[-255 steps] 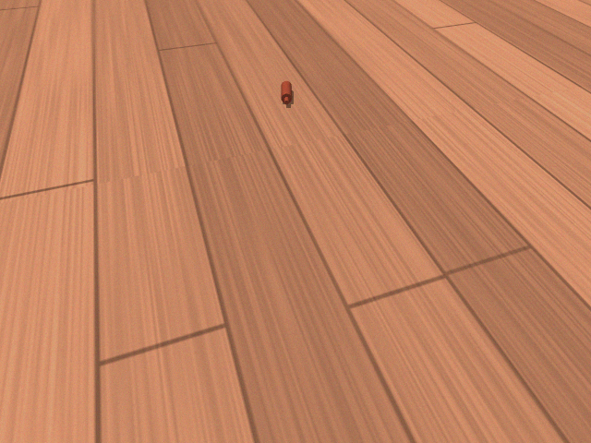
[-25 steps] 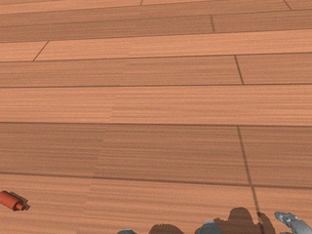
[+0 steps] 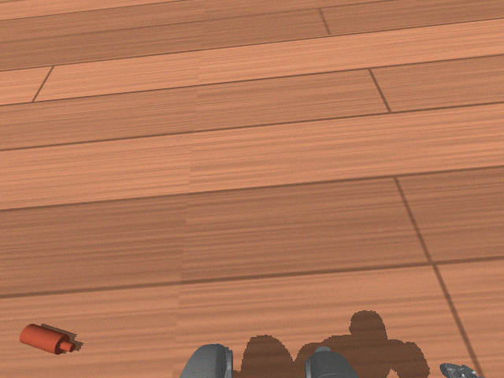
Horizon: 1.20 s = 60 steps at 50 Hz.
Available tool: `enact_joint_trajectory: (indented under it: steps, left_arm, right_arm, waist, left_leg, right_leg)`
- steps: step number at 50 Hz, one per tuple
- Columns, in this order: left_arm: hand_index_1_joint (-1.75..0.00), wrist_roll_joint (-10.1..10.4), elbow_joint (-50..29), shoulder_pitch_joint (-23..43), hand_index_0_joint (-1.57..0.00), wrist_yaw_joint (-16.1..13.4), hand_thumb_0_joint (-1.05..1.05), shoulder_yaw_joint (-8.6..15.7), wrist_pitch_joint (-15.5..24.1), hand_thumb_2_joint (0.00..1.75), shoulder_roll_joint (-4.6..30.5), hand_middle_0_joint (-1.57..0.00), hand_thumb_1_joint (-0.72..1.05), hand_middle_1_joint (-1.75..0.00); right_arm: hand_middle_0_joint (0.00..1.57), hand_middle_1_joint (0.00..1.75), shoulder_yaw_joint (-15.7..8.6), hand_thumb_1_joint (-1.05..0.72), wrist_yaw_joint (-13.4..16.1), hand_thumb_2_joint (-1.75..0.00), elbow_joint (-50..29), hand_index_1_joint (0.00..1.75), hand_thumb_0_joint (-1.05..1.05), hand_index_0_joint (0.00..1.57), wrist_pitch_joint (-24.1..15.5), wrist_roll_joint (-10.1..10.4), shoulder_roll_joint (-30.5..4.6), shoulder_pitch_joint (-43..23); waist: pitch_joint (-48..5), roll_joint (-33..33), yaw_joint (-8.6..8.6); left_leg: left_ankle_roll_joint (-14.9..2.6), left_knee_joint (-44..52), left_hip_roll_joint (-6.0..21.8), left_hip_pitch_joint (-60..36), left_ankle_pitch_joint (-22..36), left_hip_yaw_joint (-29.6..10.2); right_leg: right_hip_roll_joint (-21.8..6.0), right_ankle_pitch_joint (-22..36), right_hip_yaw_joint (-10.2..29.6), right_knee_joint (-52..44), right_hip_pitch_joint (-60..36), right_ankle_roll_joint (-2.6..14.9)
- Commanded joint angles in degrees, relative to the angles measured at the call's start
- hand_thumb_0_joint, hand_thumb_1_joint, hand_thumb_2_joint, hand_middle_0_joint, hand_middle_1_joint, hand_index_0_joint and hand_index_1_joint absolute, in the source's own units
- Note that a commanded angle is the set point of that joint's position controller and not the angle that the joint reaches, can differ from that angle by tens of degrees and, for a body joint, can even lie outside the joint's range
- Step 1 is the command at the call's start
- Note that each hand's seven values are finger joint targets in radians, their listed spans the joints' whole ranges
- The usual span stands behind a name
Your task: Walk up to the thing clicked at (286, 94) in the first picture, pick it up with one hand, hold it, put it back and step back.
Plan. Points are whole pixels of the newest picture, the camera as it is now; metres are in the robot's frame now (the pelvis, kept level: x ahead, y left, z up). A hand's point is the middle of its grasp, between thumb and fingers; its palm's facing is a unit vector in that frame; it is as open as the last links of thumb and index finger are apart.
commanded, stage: walk up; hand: left
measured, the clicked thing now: (49, 340) +0.39 +0.77 -0.70
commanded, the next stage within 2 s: none
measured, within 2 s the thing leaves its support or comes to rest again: neither
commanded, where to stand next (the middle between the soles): -0.06 +0.62 m, yaw -19 degrees
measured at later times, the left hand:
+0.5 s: hand out of the picture +0.03 +0.53 -0.12, palm faces -0.17 -0.81 -0.56, open 7.4 cm
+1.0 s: hand out of the picture -0.02 +0.80 -0.12, palm faces -0.17 -0.79 -0.59, open 7.4 cm
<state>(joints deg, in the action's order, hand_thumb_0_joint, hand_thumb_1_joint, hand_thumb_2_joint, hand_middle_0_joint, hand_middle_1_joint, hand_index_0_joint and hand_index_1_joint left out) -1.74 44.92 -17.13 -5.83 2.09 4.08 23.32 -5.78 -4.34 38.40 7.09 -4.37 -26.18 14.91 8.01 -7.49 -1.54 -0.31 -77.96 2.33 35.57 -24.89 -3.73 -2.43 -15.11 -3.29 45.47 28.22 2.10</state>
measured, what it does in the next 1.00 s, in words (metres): steps to the left: left foot, then right foot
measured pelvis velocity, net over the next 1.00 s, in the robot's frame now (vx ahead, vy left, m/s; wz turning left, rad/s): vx -0.15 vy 0.48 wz -0.18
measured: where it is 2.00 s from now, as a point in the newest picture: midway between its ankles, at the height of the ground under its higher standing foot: outside the picture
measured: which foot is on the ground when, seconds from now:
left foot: up 0.00-0.14, down 0.16-0.46, up 0.48-0.78, down 0.80-1.00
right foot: down 0.00-0.18, up 0.20-0.44, down 0.46-0.82, up 0.84-1.00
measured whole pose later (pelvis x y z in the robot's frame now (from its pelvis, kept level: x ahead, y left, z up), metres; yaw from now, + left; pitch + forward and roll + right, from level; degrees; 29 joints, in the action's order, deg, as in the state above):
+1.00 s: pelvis -0.15 +0.48 +0.00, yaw -10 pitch -3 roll -2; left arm 0.5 51.6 -15.6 -6.1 5.0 2.2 28.5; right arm -4.5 -3.3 39.2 6.1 -4.2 -23.1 13.1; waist 9.1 -3.1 -3.0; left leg -1.8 -53.0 1.9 26.8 -23.8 0.8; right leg 1.9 -28.3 -1.9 69.0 35.1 2.0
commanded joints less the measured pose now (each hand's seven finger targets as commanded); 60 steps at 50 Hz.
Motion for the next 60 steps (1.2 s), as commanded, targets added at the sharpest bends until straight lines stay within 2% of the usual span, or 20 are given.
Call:
enact_joint_trajectory:
  steps: [1,7,8,9,10,13,18,22,23,25,29,37,39,41,42,45,52,53,56,60]
  left_arm:
    - [-0.3,-1.0,-3.2,-0.9,-0.2,-1.0,0.0,8.3,0.7,0.9,22.7,-0.2,0.9,-0.3]
    - [-0.3,-0.8,-2.4,-0.1,-0.2,-0.7,0.0,8.2,-0.5,0.9,23.3,-0.2,0.9,-0.3]
    - [-0.3,-1.0,-2.1,0.1,-0.2,-1.0,0.0,7.1,-0.8,0.9,19.3,-0.2,0.9,-0.3]
    - [-0.3,0.0,-3.0,2.1,-0.2,-1.8,0.0,5.3,-0.9,0.9,13.0,-0.2,0.9,-0.3]
    - [-0.3,0.2,-3.2,7.5,-0.2,-3.1,0.0,5.6,-0.4,0.9,16.8,-0.2,0.9,-0.3]
    - [-0.3,2.3,2.8,0.3,-0.2,-1.9,0.0,5.8,-0.3,0.9,17.2,-0.2,0.9,-0.3]
    - [-0.3,2.6,3.3,-4.9,-0.2,-0.4,0.0,5.1,-0.4,0.9,14.7,-0.2,0.9,-0.3]
    - [-0.3,1.1,3.8,-15.1,-0.2,-1.7,0.0,6.2,0.4,0.9,17.0,-0.2,0.9,-0.3]
    - [-0.3,-0.1,0.7,-12.5,-0.2,-2.0,0.0,7.3,0.6,0.9,21.2,-0.2,0.9,-0.3]
    - [-0.3,1.1,-1.8,-7.6,-0.2,-2.8,0.0,7.3,0.4,0.9,22.5,-0.2,0.9,-0.3]
    - [-0.3,0.6,-2.9,-2.4,-0.2,-2.0,0.0,6.8,0.7,0.9,20.1,-0.2,0.9,-0.3]
    - [-0.3,-1.1,-2.1,-3.2,-0.2,-0.9,0.0,8.4,-0.1,0.9,24.3,-0.2,0.9,-0.3]
    - [-0.3,-0.5,-2.1,-1.2,-0.2,-0.9,0.0,7.4,-0.9,0.9,21.7,-0.2,0.9,-0.3]
    - [-0.3,0.6,-3.0,3.4,-0.2,-2.4,0.0,5.2,-1.2,0.9,14.6,-0.2,0.9,-0.3]
    - [-0.3,0.4,-2.6,7.3,-0.2,-3.3,0.0,5.3,-0.8,0.9,16.7,-0.2,0.9,-0.3]
    - [-0.3,2.6,3.2,-1.5,-0.2,-1.8,0.0,5.8,-0.8,0.9,16.2,-0.2,0.9,-0.3]
    - [-0.3,2.4,4.6,-12.7,-0.2,-1.4,0.0,5.5,0.0,0.9,13.1,-0.2,0.9,-0.3]
    - [-0.3,1.5,4.4,-14.7,-0.2,-2.0,0.0,6.2,0.3,0.9,15.3,-0.2,0.9,-0.3]
    - [-0.3,0.4,-1.0,-6.5,-0.2,-2.9,0.0,8.3,0.2,0.9,23.7,-0.2,0.9,-0.3]
    - [-0.3,0.5,-2.0,-0.3,-0.2,-2.4,0.0,7.6,0.7,0.9,19.3,-0.2,0.9,-0.3]
  right_arm:
    - [0.2,0.3,-4.6,-0.9,-0.8,-0.9,-4.8,0.3,0.0,0.2,-1.6,0.2,-10.9,1.7]
    - [0.2,0.3,-5.6,-0.9,-0.7,-0.9,-1.4,0.3,0.0,0.2,-2.2,0.3,-11.5,8.7]
    - [0.2,0.3,-6.3,-0.9,-0.3,-0.9,-0.6,0.3,0.0,0.2,-2.6,-0.6,-12.8,13.8]
    - [0.2,0.3,-7.2,-0.9,0.5,-0.9,-2.6,0.3,0.0,0.2,-3.2,-1.2,-20.4,11.6]
    - [0.2,0.3,-7.2,-0.9,1.4,-0.9,-3.3,0.3,0.0,0.2,-3.5,0.4,-23.5,2.9]
    - [0.2,0.3,-5.4,-0.9,2.5,-0.9,-5.0,0.3,0.0,0.2,-4.1,-0.4,-16.3,-3.9]
    - [0.2,0.3,-3.7,-0.9,2.1,-0.9,-6.0,0.3,0.0,0.2,-3.9,-0.7,-11.8,-3.0]
    - [0.2,0.3,-1.9,-0.9,1.7,-0.9,-7.1,0.3,0.0,0.2,-2.4,0.6,-7.1,-1.7]
    - [0.2,0.3,-1.3,-0.9,1.5,-0.9,-7.1,0.3,0.0,0.2,-2.5,0.5,-4.9,3.6]
    - [0.2,0.3,-3.6,-0.9,3.0,-0.9,-7.5,0.3,0.0,0.2,-1.5,-0.2,-11.4,0.2]
    - [0.2,0.3,-5.0,-0.9,1.4,-0.9,-5.2,0.3,0.0,0.2,-1.7,0.4,-12.0,1.3]
    - [0.2,0.3,-5.1,-0.9,-0.1,-0.9,-4.3,0.3,0.0,0.2,-1.4,0.9,-10.5,-1.0]
    - [0.2,0.3,-5.9,-0.9,0.1,-0.9,-0.8,0.3,0.0,0.2,-2.1,0.6,-10.8,7.4]
    - [0.2,0.3,-7.4,-0.9,1.1,-0.9,-2.6,0.3,0.0,0.2,-2.6,0.1,-21.4,6.0]
    - [0.2,0.3,-7.3,-0.9,1.6,-0.9,-3.4,0.3,0.0,0.2,-2.8,0.9,-22.9,-1.0]
    - [0.2,0.3,-4.9,-0.9,2.7,-0.9,-5.2,0.3,0.0,0.2,-3.1,0.0,-14.8,-6.8]
    - [0.2,0.3,-2.8,-0.9,1.9,-0.9,-7.3,0.3,0.0,0.2,-1.7,-0.1,-9.6,-7.3]
    - [0.2,0.3,-1.9,-0.9,1.8,-0.9,-6.8,0.3,0.0,0.2,-1.4,0.5,-7.1,-4.3]
    - [0.2,0.3,-3.6,-0.9,3.2,-0.9,-6.9,0.3,0.0,0.2,-0.7,0.4,-10.3,-0.7]
    - [0.2,0.3,-5.4,-0.9,1.8,-0.9,-4.1,0.3,0.0,0.2,-1.0,0.7,-11.7,1.2]
  waist:
    - [-7.4,16.3,-0.49]
    - [-11.0,13.4,-2.78]
    - [-11.5,4.6,-6.6]
    - [-7.1,-14.9,-7.3]
    - [-1.8,-14.1,-6.22]
    - [-0.6,-2.1,-1.99]
    - [-6.1,-6.1,-1.17]
    - [-11.0,6.6,5.18]
    - [-12.9,17.3,2.49]
    - [-11.8,5.8,2.45]
    - [-8.0,10.5,-0.22]
    - [-8.4,18.6,2.24]
    - [-11.8,11.8,-2.29]
    - [-6.9,-15.3,-6.35]
    - [-2.4,-13.6,-5.59]
    - [-1.2,-4.0,-0.66]
    - [-7.8,-4.3,4.14]
    - [-9.5,2.4,5.03]
    - [-11.5,8.7,2.71]
    - [-6.3,10.0,-0.18]
  left_leg:
    - [-0.15,8.7,2.5,-2.8,-0.4,0.8]
    - [-2.75,31.8,-1.9,-20.7,-4.1,7.7]
    - [-4.04,41.3,-0.5,-24.7,-6.4,1.7]
    - [-8.67,55.2,15.1,-17.4,-12.1,-24.6]
    - [-14.93,62.1,19.0,-7.6,-14.2,-34.7]
    - [-9.62,52.7,12.0,-7.6,-2.9,-19.0]
    - [-12.84,46.5,10.3,-14.6,18.1,-9.4]
    - [-4.38,25.2,3.2,-2.6,21.0,-0.5]
    - [0.59,14.7,-0.5,11.7,-9.7,0.9]
    - [0.21,-0.5,1.3,8.7,-10.2,-7.5]
    - [0.62,-3.5,0.3,3.2,0.3,-5.8]
    - [-0.6,23.1,1.0,-8.1,-9.1,4.7]
    - [-1.41,36.6,-2.1,-20.8,-2.9,6.8]
    - [-11.73,54.9,15.3,-14.9,-4.4,-25.6]
    - [-18.8,59.7,20.1,-4.5,-9.9,-33.4]
    - [-11.95,49.7,11.3,-5.6,0.6,-16.6]
    - [-10.61,36.9,8.3,-7.7,25.2,-7.9]
    - [-7.08,28.4,4.7,-4.1,21.1,-4.5]
    - [-1.09,1.8,-1.1,8.1,-11.1,-10.7]
    - [1.36,-7.0,-3.1,2.6,1.3,-9.5]
  right_leg:
    - [-10.5,-19.0,17.1,-19.3,1.7,9.27]
    - [-7.7,-16.3,12.9,-10.3,10.8,5.81]
    - [-1.4,-17.6,7.7,4.8,15.9,3.24]
    - [9.9,-23.5,0.1,23.5,25.7,-0.19]
    - [5.9,-20.6,7.2,28.6,23.5,1.44]
    - [3.9,-11.4,7.0,30.2,18.0,0.98]
    - [1.7,-12.4,-0.2,13.7,4.0,0.05]
    - [-3.7,2.8,10.5,-17.2,-25.0,2.55]
    - [-20.1,10.7,33.8,-17.0,-34.0,7.47]
    - [-28.4,11.8,40.9,-20.3,-18.9,19.13]
    - [-16.1,1.6,22.5,-16.3,-7.3,12.34]
    - [-11.9,-10.4,18.0,-14.6,-0.1,9.76]
    - [-7.1,-9.6,11.4,-4.3,5.9,5.19]
    - [8.8,-21.8,1.3,23.6,21.8,-0.22]
    - [5.2,-21.2,5.5,30.5,17.9,0.93]
    - [4.4,-12.9,5.0,31.9,13.2,0.68]
    - [0.4,-4.2,2.7,-8.1,-13.9,1.56]
    - [-2.3,-0.1,8.5,-17.2,-22.2,1.0]
    - [-27.6,10.2,41.5,-20.3,-18.0,15.18]
    - [-16.5,-3.9,22.2,-17.6,-4.9,11.38]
